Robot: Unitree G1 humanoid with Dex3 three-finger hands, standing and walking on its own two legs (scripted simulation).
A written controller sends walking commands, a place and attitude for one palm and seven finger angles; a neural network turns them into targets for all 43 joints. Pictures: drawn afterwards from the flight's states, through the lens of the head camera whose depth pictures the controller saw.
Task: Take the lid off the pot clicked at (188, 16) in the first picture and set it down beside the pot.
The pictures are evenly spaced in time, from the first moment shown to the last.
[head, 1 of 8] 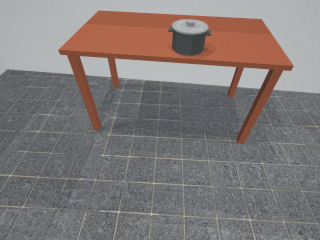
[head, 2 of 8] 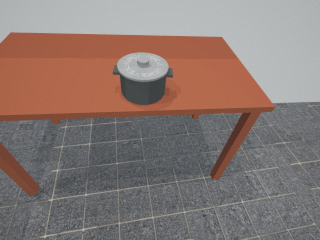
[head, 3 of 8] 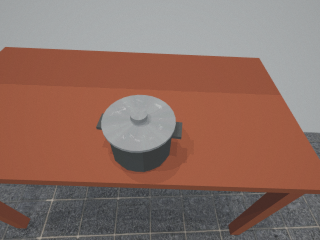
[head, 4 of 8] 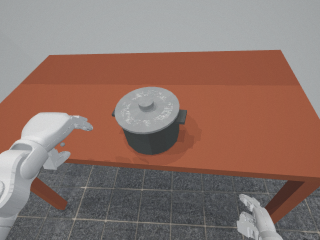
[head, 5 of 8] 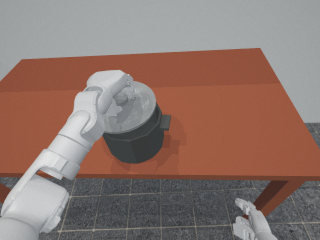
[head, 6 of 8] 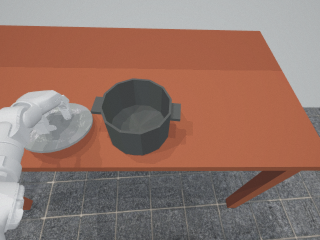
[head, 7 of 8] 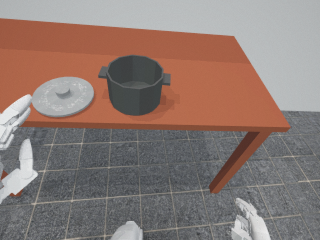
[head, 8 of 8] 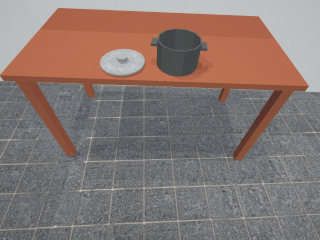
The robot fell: no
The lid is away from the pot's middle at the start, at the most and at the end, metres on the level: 0.00 0.26 0.25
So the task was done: yes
